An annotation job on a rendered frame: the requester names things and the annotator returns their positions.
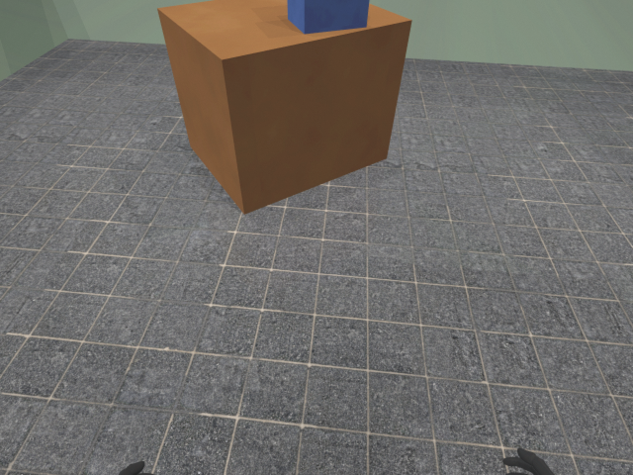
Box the carton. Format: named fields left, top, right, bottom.
left=287, top=0, right=369, bottom=34

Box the pedestal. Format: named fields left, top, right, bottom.
left=157, top=0, right=412, bottom=215

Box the right robot hand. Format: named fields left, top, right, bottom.
left=502, top=448, right=555, bottom=475

